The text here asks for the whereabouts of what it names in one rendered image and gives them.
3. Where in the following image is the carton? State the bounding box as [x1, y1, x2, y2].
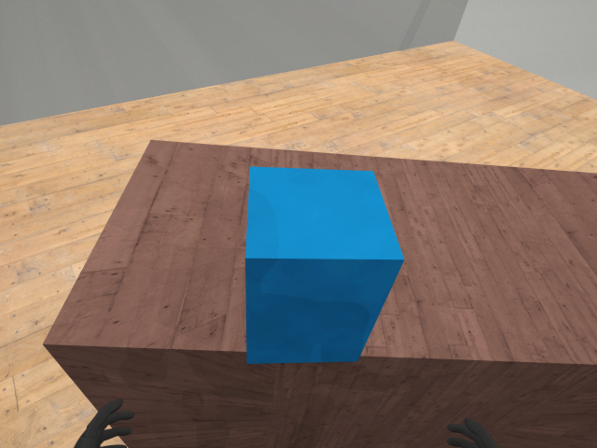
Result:
[245, 166, 404, 364]

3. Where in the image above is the robot right hand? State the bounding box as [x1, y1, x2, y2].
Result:
[447, 418, 499, 448]

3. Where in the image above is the robot left hand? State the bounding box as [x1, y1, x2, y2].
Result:
[74, 399, 134, 448]

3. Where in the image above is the pedestal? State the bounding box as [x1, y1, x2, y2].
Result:
[43, 140, 597, 448]

